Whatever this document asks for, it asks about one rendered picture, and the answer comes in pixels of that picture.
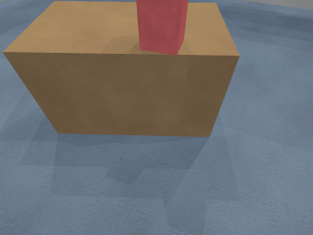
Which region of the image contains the pedestal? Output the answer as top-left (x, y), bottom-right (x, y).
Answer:
top-left (3, 1), bottom-right (240, 137)

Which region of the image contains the carton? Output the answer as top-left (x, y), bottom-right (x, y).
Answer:
top-left (136, 0), bottom-right (189, 56)

